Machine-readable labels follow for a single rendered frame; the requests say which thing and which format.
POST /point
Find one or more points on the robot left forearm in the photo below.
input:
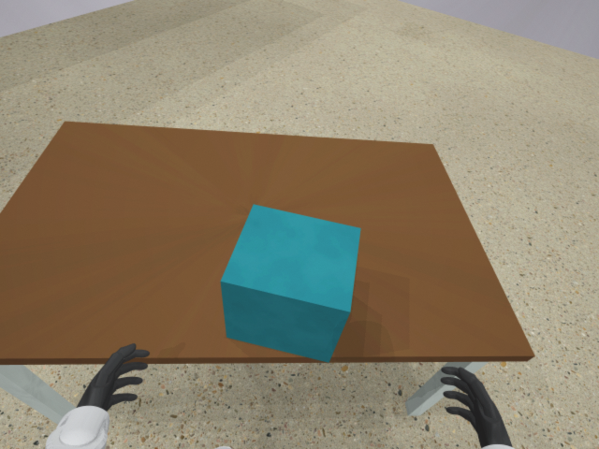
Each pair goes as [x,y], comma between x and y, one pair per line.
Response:
[85,427]

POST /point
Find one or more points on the carton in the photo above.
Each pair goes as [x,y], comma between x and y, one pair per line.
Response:
[289,282]

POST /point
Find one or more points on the robot right hand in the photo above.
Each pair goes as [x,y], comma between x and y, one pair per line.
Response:
[483,415]

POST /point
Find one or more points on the table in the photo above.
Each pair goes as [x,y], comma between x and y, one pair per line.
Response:
[121,234]

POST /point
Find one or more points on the robot left hand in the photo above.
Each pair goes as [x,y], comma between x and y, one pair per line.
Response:
[105,383]

